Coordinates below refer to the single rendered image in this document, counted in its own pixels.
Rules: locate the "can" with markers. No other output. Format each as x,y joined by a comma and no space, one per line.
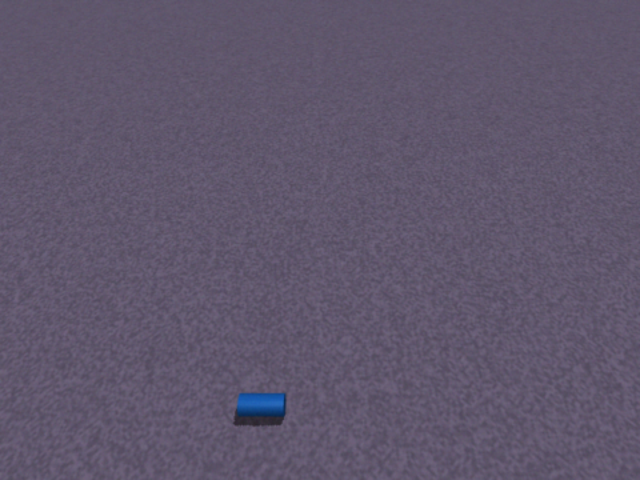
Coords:
261,405

